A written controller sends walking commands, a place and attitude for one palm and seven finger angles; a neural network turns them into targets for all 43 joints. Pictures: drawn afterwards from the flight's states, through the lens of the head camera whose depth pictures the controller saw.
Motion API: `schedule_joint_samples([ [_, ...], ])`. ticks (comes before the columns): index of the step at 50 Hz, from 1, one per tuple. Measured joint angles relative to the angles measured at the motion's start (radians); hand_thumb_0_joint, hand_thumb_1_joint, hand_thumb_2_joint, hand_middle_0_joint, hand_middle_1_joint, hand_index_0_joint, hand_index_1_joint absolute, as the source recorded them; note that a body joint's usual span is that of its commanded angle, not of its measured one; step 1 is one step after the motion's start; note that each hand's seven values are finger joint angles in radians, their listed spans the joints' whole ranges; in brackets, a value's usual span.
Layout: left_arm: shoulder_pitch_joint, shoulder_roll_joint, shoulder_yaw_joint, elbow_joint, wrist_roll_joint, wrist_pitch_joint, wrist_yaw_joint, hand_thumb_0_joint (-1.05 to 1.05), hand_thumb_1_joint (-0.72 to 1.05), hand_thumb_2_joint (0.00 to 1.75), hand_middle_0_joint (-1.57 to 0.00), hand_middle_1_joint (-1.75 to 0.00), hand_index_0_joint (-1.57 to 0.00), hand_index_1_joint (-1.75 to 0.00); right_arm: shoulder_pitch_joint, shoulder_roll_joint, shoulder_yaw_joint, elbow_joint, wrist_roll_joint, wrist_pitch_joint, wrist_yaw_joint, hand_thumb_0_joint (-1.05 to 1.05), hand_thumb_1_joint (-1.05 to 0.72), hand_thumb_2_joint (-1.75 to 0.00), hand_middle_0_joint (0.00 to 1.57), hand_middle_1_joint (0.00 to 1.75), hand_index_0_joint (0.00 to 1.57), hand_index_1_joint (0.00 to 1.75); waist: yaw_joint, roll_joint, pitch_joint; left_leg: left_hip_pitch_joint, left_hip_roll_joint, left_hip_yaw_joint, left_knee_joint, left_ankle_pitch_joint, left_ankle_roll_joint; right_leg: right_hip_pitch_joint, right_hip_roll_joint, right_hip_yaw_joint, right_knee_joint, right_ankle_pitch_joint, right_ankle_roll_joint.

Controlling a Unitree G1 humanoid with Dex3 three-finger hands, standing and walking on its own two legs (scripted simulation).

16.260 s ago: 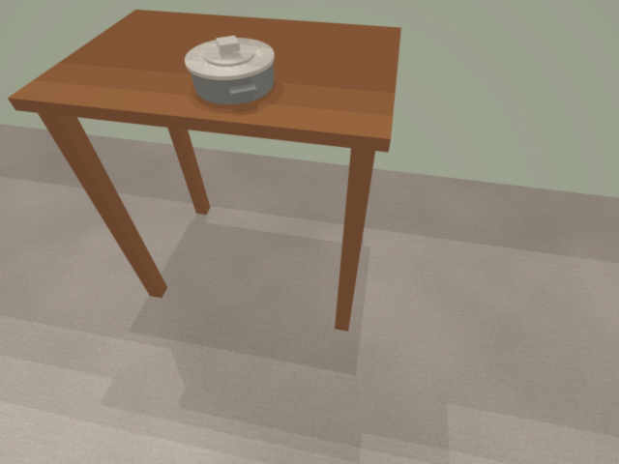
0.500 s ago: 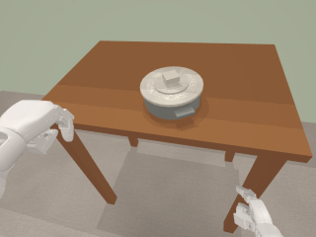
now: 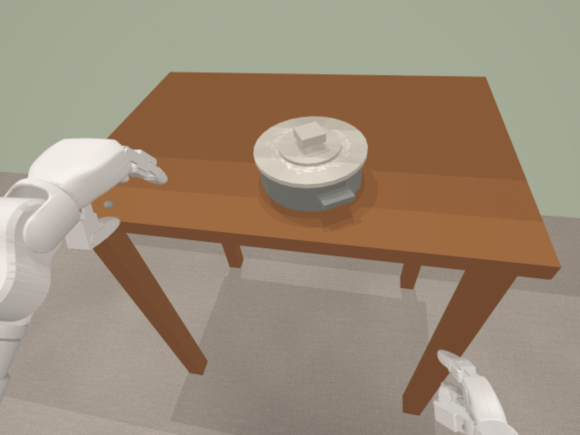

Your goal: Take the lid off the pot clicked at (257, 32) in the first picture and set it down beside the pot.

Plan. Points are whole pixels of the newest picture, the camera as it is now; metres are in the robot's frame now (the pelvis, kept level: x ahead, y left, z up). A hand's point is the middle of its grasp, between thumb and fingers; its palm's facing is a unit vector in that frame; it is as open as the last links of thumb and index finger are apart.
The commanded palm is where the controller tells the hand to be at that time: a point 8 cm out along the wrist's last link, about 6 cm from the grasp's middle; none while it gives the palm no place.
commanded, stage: reach forward and open the fingers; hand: left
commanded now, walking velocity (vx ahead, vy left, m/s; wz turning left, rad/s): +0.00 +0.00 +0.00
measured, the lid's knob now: (309, 134) +0.53 +0.04 +0.15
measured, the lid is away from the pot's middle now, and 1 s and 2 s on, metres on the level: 0.00 0.00 0.00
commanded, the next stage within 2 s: move the open hand above the knob in 0.04 s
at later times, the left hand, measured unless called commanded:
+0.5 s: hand (163, 165) +0.36 +0.21 +0.22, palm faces -0.06 -0.03 -1.00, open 9.9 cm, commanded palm +0.32 +0.19 +0.28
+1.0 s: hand (234, 144) +0.41 +0.13 +0.22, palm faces -0.07 -0.04 -1.00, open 9.9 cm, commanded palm +0.39 +0.13 +0.28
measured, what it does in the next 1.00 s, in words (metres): stands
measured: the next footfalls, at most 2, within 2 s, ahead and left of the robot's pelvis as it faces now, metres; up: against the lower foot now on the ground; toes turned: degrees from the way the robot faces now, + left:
none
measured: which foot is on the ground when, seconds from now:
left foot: down 0.00-1.00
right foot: down 0.00-1.00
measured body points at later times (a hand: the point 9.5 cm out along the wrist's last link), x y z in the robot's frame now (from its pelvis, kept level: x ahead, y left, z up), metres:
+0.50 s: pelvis +0.02 +0.01 +0.00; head +0.02 -0.04 +0.45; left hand +0.35 +0.21 +0.27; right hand +0.24 -0.20 -0.09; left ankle +0.05 +0.05 -0.74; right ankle +0.06 -0.12 -0.74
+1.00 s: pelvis +0.04 -0.02 +0.00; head +0.04 -0.07 +0.45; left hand +0.41 +0.13 +0.27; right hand +0.24 -0.23 -0.10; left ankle +0.05 +0.05 -0.74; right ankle +0.06 -0.12 -0.74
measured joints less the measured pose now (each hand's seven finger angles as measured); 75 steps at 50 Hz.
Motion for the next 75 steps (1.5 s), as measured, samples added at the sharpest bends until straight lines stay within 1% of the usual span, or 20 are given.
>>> schedule_joint_samples([
  [9,-0.092,-0.015,-0.044,0.037,0.028,0.035,-0.022,0.0,-0.33,1.59,-0.89,-0.09,-0.88,-0.09,-0.007,0.01,0.014,0.002,0.003,-0.003,0.009,0.01,-0.9,-0.9,0.2,0.3,0.2,0.29,0.002,0.006,-0.01,-0.001,-0.01,-0.007,-0.006,-0.002,0.007,-0.002,-0.007,0.001,0.002,-0.01,0.004],
  [12,-0.138,-0.039,-0.079,0.053,0.033,0.061,-0.028,0.0,-0.33,1.59,-0.89,-0.08,-0.88,-0.09,-0.005,0.01,0.011,0.001,0.007,-0.004,0.013,0.01,-0.9,-0.9,0.2,0.3,0.2,0.3,0.008,0.007,-0.012,-0.001,-0.015,-0.012,-0.01,-0.002,0.009,-0.002,-0.01,-0.002,0.004,-0.014,0.006],
  [16,-0.153,-0.069,-0.118,0.031,0.044,0.074,-0.03,0.0,-0.33,1.58,-0.89,-0.08,-0.88,-0.09,-0.011,0.011,0.015,0.002,0.004,-0.003,0.022,0.01,-0.9,-0.9,0.2,0.3,0.2,0.3,0.006,0.009,-0.017,0.001,-0.016,-0.013,-0.012,-0.006,0.01,0.0,-0.011,-0.002,0.001,-0.018,0.006],
  [21,-0.195,-0.088,-0.158,0.024,0.051,0.097,-0.025,0.0,-0.33,1.58,-0.89,-0.08,-0.88,-0.09,-0.02,0.01,0.016,0.001,0.002,0.003,0.038,0.01,-0.9,-0.9,0.2,0.3,0.2,0.29,0.002,0.01,-0.021,0.003,-0.015,-0.013,-0.016,-0.012,0.009,0.001,-0.009,0.0,-0.002,-0.023,0.005],
  [24,-0.202,-0.112,-0.162,0.017,0.051,0.117,-0.018,0.0,-0.33,1.58,-0.89,-0.08,-0.88,-0.09,-0.025,0.008,0.015,-0.002,0.004,0.016,0.054,0.01,-0.9,-0.9,0.2,0.3,0.2,0.29,-0.003,0.013,-0.029,0.001,-0.014,-0.011,-0.018,-0.015,0.008,-0.002,-0.007,0.002,-0.006,-0.024,0.005],
  [27,-0.212,-0.129,-0.184,0.01,0.057,0.139,-0.014,0.0,-0.33,1.58,-0.89,-0.08,-0.88,-0.09,-0.026,0.007,0.013,-0.008,0.007,0.031,0.063,0.01,-0.9,-0.9,0.2,0.3,0.2,0.29,-0.004,0.013,-0.032,0.0,-0.012,-0.01,-0.019,-0.018,0.007,-0.004,-0.006,0.004,-0.004,-0.028,0.007],
  [32,-0.233,-0.145,-0.22,0.005,0.061,0.151,-0.002,0.0,-0.33,1.58,-0.89,-0.08,-0.88,-0.09,-0.026,0.006,0.015,-0.009,0.008,0.046,0.073,0.01,-0.9,-0.9,0.19,0.3,0.2,0.29,-0.008,0.011,-0.039,-0.005,-0.008,-0.01,-0.012,-0.027,0.002,-0.01,-0.002,0.005,0.004,-0.038,0.003],
  [40,-0.273,-0.175,-0.255,0.033,0.064,0.177,0.015,0.0,-0.33,1.58,-0.89,-0.08,-0.88,-0.09,-0.025,0.006,0.016,-0.007,0.014,0.07,0.088,0.01,-0.9,-0.9,0.19,0.3,0.2,0.29,-0.016,0.013,-0.049,-0.014,0.0,-0.011,-0.003,-0.038,-0.009,-0.02,0.007,0.004,0.014,-0.049,-0.005],
  [47,-0.339,-0.198,-0.3,0.105,0.069,0.19,0.025,0.0,-0.33,1.58,-0.89,-0.08,-0.88,-0.09,-0.026,0.008,0.018,0.001,0.017,0.083,0.085,0.01,-0.91,-0.9,0.19,0.3,0.19,0.29,-0.025,0.012,-0.051,-0.02,0.007,-0.014,0.002,-0.043,-0.02,-0.03,0.014,0.001,0.026,-0.058,-0.015],
  [59,-0.438,-0.238,-0.336,0.237,0.079,0.214,0.023,0.0,-0.33,1.58,-0.89,-0.08,-0.88,-0.09,-0.022,0.002,0.01,0.019,0.019,0.092,0.078,0.01,-0.91,-0.9,0.19,0.3,0.19,0.29,-0.046,0.012,-0.061,-0.022,0.021,-0.016,0.001,-0.047,-0.037,-0.037,0.027,0.0,0.031,-0.066,-0.032],
  [66,-0.523,-0.256,-0.367,0.357,0.09,0.228,0.021,0.0,-0.33,1.58,-0.89,-0.08,-0.88,-0.09,-0.023,0.001,0.006,0.034,0.018,0.083,0.061,0.01,-0.91,-0.9,0.19,0.3,0.19,0.29,-0.059,0.003,-0.056,-0.023,0.026,-0.016,-0.004,-0.044,-0.044,-0.04,0.033,-0.001,0.03,-0.066,-0.038],
  [75,-0.627,-0.304,-0.401,0.49,0.099,0.248,0.013,0.0,-0.33,1.58,-0.89,-0.08,-0.88,-0.09,-0.013,0.001,0.0,0.058,0.016,0.069,0.054,0.01,-0.91,-0.9,0.19,0.3,0.19,0.29,-0.074,-0.004,-0.063,-0.026,0.026,-0.019,-0.013,-0.042,-0.045,-0.044,0.033,-0.003,0.026,-0.067,-0.04],
])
